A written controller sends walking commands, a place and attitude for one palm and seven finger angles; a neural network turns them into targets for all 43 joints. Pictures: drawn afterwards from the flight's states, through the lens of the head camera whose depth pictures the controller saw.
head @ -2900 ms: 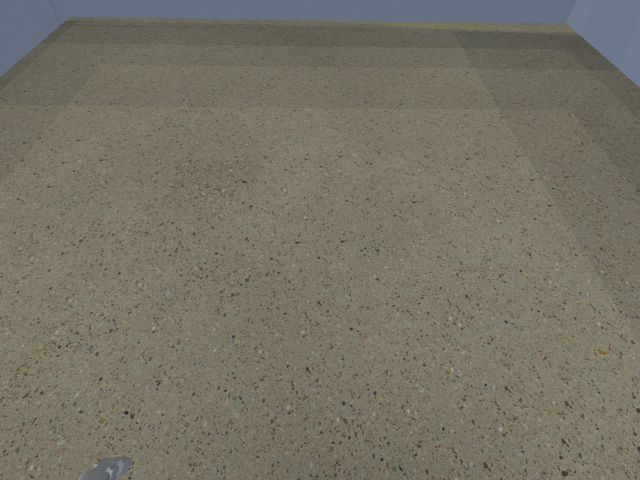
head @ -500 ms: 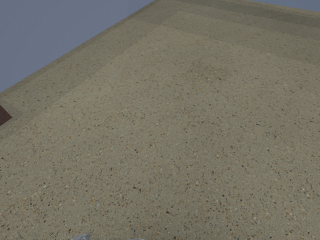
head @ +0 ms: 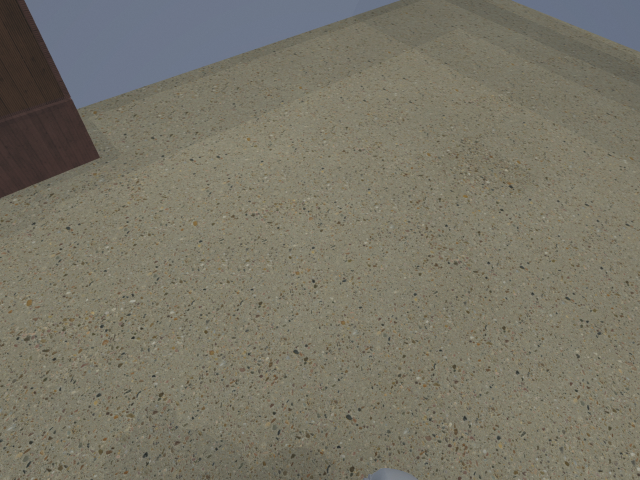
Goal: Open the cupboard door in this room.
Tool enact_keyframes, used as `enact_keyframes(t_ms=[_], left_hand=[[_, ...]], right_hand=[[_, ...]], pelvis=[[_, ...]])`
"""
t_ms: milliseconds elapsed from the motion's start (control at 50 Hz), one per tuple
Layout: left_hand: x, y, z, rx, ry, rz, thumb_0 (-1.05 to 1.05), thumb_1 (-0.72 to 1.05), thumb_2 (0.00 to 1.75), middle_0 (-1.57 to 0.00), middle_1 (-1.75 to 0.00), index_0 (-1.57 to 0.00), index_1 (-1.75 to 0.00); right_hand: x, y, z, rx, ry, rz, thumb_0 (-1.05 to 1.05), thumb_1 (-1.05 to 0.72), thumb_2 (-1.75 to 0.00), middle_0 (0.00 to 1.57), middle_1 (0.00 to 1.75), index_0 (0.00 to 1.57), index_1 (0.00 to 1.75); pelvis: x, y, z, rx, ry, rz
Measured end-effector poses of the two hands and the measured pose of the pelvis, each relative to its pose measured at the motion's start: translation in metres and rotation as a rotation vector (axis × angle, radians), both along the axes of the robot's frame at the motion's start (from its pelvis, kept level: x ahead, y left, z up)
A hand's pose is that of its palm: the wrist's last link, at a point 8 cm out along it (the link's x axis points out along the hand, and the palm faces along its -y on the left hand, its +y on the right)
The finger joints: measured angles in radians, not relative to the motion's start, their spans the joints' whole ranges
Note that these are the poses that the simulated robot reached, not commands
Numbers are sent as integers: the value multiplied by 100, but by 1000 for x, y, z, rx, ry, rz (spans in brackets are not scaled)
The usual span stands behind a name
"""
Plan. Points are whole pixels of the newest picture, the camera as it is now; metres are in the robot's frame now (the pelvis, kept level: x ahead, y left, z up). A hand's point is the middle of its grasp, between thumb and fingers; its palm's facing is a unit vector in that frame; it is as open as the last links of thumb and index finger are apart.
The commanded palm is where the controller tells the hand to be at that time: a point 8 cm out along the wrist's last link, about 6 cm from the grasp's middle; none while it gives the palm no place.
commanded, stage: turn or walk to find it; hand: left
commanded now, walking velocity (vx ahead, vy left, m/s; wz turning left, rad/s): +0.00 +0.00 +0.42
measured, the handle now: out of the picture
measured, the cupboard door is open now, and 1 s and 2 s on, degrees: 0 0 0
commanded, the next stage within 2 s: stand and wait in 0.42 s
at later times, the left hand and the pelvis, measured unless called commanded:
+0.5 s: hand out of the picture +0.00 +0.16 -0.15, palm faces +0.25 -0.94 -0.25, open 7.3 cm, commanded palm none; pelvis -0.02 -0.03 +0.00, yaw +14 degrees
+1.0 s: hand out of the picture -0.06 +0.21 -0.16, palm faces +0.38 -0.89 -0.24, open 7.3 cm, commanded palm none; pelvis -0.07 -0.01 +0.00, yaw +21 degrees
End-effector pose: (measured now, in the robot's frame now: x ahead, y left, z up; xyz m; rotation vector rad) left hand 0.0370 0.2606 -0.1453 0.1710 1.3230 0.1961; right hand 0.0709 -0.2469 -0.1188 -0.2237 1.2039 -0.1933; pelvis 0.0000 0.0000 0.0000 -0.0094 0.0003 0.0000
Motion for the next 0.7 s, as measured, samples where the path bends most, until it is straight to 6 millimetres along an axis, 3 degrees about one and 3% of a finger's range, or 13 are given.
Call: enact_keyframes(t_ms=[140, 280, 400, 500, 580, 700], left_hand=[[14, -7, 18, 21, -99, 29, 1, 91, 90, -20, -30, -20, -30], [12, -34, 28, 65, -193, 47, 1, 91, 90, -20, -30, -20, -30], [-23, -49, 34, 58, -170, 120, 1, 91, 90, -20, -30, -21, -30], [-58, -52, 27, 34, -117, 180, 1, 91, 90, -20, -30, -21, -30], [-93, -47, 14, 7, -57, 230, 1, 91, 90, -21, -30, -21, -30], [-146, -29, -11, -39, 68, 295, 1, 91, 90, -20, -30, -21, -30]], right_hand=[[4, 4, -7, 44, 3, 46, 0, -91, -90, 20, 30, 20, 30], [1, -21, -31, 87, 23, 71, 0, -91, -90, 20, 30, 20, 30], [1, -36, -25, 73, 75, 123, 0, -91, -90, 20, 30, 20, 30], [3, -34, -18, 43, 111, 172, 0, -91, -90, 20, 30, 20, 30], [12, -18, -14, 19, 107, 219, 1, -91, -90, 20, 30, 19, 30], [22, 25, -8, 6, 28, 276, 0, -91, -90, 20, 30, 19, 30]], pelvis=[[-6, -6, 3, 4, -3, 59], [-13, -29, -6, 19, -11, 126], [-19, -37, 2, 30, -16, 191], [-23, -34, 4, 33, -12, 237], [-30, -24, 2, 25, -8, 253], [-40, -2, -6, 9, -16, 256]])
